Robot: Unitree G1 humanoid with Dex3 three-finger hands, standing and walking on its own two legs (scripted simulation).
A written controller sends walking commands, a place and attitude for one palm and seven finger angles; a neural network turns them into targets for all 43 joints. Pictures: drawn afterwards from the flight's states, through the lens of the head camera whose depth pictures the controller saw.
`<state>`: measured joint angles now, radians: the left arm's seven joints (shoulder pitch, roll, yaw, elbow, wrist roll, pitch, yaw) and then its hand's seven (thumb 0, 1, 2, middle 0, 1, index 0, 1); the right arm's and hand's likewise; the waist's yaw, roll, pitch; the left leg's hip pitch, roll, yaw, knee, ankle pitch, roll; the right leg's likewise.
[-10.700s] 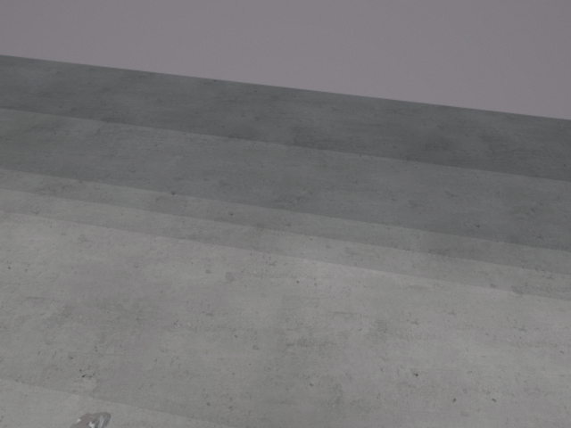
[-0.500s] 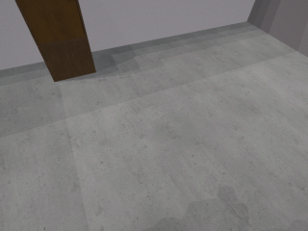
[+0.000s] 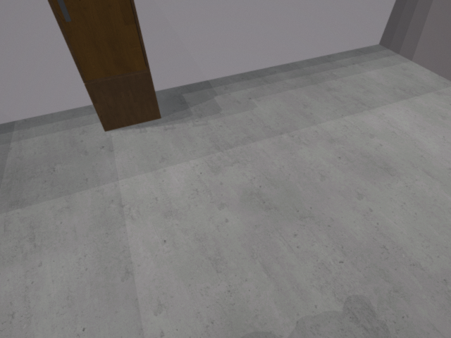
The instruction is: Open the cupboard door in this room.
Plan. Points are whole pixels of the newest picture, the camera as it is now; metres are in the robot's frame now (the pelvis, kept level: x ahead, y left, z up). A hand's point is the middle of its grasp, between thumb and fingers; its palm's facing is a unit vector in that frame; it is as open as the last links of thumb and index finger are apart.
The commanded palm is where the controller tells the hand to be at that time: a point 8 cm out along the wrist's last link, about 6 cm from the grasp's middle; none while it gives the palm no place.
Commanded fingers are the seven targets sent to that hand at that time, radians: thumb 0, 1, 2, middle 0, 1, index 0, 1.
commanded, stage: stand and wait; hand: left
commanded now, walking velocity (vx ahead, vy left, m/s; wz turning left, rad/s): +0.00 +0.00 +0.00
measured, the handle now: (62, 3) +1.53 +0.91 +0.07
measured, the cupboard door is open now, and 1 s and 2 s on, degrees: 0 0 0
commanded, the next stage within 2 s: turn or walk to find it in 0.02 s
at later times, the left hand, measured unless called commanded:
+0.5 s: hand out of the picture -0.01 +0.23 -0.19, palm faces +0.19 -0.96 -0.21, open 7.4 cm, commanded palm none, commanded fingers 0.00 0.90 0.90 -0.20 -0.30 -0.20 -0.30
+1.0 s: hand out of the picture -0.04 +0.17 -0.15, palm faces +0.27 -0.93 -0.26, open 7.4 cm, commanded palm none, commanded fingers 0.00 0.90 0.90 -0.20 -0.30 -0.20 -0.30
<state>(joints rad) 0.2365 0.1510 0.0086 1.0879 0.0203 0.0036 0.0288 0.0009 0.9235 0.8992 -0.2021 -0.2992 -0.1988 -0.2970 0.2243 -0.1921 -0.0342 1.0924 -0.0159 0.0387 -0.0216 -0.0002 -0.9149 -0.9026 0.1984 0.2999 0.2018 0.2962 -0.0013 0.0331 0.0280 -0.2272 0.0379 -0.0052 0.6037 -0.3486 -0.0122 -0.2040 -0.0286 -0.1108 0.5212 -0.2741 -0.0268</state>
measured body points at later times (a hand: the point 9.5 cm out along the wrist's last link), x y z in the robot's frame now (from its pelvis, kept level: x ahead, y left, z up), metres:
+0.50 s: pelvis -0.03 +0.04 -0.01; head -0.01 +0.06 +0.44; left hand -0.02 +0.28 -0.18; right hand +0.03 -0.20 -0.15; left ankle -0.02 +0.14 -0.74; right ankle -0.01 -0.10 -0.71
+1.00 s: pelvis -0.03 -0.02 +0.00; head -0.01 -0.05 +0.45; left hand -0.05 +0.22 -0.13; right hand +0.08 -0.24 -0.16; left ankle -0.07 +0.13 -0.69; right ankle -0.03 -0.11 -0.74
